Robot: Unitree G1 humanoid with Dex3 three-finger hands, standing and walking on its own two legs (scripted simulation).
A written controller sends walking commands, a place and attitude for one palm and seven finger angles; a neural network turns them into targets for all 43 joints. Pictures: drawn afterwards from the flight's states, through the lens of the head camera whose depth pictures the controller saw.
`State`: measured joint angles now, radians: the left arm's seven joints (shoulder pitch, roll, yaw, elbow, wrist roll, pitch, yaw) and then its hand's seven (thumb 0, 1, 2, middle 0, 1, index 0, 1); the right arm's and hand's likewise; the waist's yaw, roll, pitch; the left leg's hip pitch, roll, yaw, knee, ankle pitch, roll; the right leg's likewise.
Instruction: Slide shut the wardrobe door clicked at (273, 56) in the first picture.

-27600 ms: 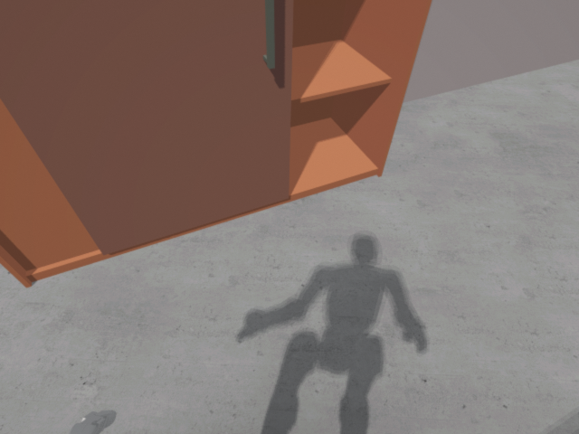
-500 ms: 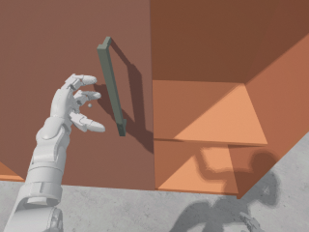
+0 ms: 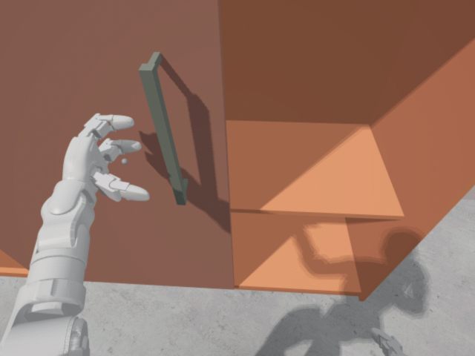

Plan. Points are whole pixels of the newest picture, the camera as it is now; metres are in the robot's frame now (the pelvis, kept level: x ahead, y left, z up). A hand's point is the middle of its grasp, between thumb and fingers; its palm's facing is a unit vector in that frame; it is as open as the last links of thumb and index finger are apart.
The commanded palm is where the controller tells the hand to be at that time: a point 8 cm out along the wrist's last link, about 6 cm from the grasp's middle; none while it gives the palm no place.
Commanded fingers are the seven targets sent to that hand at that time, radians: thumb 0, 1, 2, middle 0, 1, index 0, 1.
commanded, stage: move the hooked fingers beside the handle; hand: left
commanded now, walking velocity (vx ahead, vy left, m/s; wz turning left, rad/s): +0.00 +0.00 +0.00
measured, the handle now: (171, 141) +0.46 +0.14 +0.12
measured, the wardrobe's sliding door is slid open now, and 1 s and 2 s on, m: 0.52 0.52 0.52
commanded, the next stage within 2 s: feel for the door with the fingertips in 0.16 s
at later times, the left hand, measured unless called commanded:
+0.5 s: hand (142, 157) +0.40 +0.18 +0.14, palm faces -0.01 -1.00 -0.03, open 13.9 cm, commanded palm +0.37 +0.23 +0.13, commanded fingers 0.00 -0.50 0.30 -0.30 -1.20 -0.30 -1.20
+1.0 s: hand (150, 148) +0.42 +0.17 +0.14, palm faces +0.00 -1.00 -0.02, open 13.9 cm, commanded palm +0.40 +0.22 +0.13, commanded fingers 0.00 -0.50 0.30 -0.30 -1.20 -0.30 -1.20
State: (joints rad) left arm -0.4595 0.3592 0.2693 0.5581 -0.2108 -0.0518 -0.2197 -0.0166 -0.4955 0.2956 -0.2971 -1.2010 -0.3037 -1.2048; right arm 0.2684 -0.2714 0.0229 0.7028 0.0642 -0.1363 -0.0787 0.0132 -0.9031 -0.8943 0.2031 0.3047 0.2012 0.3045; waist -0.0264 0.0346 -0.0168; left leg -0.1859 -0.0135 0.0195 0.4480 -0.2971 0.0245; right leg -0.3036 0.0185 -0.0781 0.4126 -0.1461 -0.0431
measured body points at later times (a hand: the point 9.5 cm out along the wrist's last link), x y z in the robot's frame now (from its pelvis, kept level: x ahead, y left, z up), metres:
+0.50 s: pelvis +0.00 +0.00 +0.00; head +0.01 -0.02 +0.45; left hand +0.39 +0.23 +0.14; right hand +0.10 -0.26 -0.11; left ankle -0.04 +0.10 -0.74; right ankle +0.04 -0.09 -0.74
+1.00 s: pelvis +0.00 +0.00 +0.00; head +0.02 -0.01 +0.45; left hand +0.41 +0.22 +0.14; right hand +0.11 -0.25 -0.11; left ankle -0.04 +0.10 -0.74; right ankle +0.04 -0.09 -0.74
